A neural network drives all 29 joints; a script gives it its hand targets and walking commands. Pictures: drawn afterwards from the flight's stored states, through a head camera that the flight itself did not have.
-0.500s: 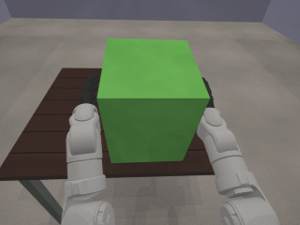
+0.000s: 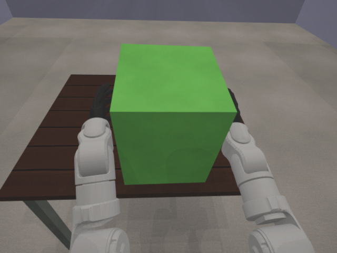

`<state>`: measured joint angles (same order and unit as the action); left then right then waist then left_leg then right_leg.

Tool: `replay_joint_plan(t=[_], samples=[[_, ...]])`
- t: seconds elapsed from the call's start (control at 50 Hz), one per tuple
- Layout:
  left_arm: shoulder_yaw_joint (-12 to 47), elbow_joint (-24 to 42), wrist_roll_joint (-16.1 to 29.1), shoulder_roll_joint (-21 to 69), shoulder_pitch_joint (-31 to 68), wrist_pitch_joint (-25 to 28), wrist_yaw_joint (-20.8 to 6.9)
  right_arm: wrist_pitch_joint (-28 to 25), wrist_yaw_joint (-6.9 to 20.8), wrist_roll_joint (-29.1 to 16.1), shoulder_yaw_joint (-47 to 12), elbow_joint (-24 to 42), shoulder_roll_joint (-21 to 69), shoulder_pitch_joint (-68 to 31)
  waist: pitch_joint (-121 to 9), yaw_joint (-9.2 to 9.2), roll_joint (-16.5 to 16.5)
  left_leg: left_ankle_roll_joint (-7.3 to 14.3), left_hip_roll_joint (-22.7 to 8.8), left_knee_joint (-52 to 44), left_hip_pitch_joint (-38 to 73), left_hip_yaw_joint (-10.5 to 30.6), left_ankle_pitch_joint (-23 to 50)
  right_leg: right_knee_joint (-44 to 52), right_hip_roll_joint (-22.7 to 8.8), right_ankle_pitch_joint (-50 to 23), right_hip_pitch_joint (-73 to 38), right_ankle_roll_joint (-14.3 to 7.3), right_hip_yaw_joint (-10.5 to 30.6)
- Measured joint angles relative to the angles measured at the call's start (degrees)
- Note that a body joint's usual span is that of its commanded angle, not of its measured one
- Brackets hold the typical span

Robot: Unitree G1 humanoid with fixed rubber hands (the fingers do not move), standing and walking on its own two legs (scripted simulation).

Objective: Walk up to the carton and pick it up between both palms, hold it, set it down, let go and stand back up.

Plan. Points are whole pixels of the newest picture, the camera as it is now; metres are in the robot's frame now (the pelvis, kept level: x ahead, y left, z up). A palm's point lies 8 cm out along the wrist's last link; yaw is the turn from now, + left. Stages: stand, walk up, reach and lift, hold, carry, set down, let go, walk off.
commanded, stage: hold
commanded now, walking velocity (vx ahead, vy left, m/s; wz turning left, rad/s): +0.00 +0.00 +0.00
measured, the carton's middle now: (166, 117) +0.38 +0.02 +0.16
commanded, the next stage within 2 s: none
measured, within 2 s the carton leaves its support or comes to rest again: neither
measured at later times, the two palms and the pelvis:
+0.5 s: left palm (104, 113) +0.36 +0.15 +0.19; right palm (233, 117) +0.36 -0.14 +0.17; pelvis +0.00 +0.00 +0.00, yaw +0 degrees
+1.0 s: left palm (101, 116) +0.35 +0.16 +0.19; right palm (231, 119) +0.36 -0.13 +0.17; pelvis +0.01 +0.00 +0.00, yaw +0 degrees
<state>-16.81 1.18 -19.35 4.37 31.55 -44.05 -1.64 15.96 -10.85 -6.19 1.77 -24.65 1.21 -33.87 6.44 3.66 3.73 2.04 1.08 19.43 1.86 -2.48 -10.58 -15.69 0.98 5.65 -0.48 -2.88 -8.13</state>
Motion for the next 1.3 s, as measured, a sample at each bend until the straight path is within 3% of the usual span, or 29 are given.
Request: replay_joint_plan(t=[0.34, 0.62, 1.3], samples=[[-0.59, -2.56, -0.60, -0.21, 2.24, -0.27, -0.02, 0.23, 0.95, 1.73, 2.32, -1.97, 0.82, -1.65, 0.38, 0.63, -0.06, -0.11, -0.08, 0.24, 0.17, 0.35, -0.15, -0.10, 0.07, 0.23, -0.33, -0.03, -0.32], [-0.99, 0.25, -1.07, 0.22, 0.38, -0.41, -1.20, 0.67, -0.35, 0.09, -0.57, 0.25, -0.11, -0.59, 0.92, 1.45, -0.92, -0.18, -0.38, 0.56, 1.72, 0.68, -1.09, 0.82, 0.45, 0.56, -2.52, 0.05, -0.57], [-0.40, 0.82, -1.13, 0.23, 0.23, -0.76, -1.12, 0.14, -0.08, 0.39, -0.18, 0.86, 0.11, 0.12, 1.08, 1.15, -0.72, -0.04, -0.29, 0.62, 1.40, 0.44, -0.96, 0.61, 0.35, 0.42, -2.07, 0.07, -0.34]])
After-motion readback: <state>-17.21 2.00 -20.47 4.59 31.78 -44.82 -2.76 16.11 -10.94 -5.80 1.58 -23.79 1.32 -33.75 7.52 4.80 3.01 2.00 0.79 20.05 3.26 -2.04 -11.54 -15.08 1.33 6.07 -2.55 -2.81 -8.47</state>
